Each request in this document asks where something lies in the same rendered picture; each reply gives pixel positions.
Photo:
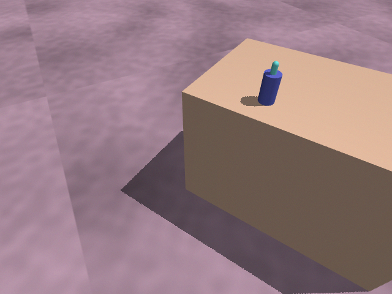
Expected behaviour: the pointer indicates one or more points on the bottle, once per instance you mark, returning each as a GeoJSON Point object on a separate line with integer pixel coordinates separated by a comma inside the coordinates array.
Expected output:
{"type": "Point", "coordinates": [270, 85]}

